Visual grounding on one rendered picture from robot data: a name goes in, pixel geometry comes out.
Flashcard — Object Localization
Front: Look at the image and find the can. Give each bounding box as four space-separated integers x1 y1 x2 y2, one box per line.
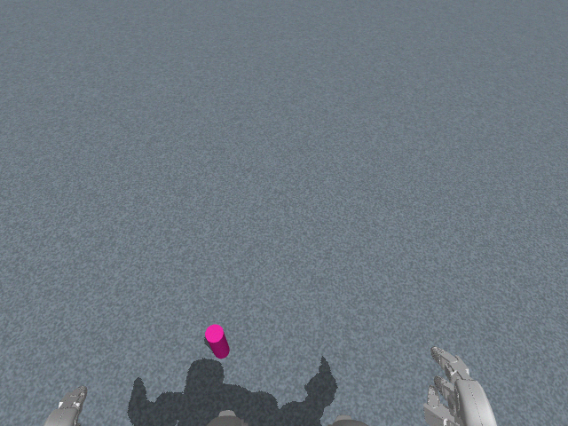
205 324 230 359

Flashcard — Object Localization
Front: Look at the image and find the right robot hand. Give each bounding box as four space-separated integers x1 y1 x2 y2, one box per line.
423 346 497 426

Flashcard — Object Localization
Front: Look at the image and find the left robot hand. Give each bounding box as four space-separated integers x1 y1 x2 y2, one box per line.
43 386 87 426

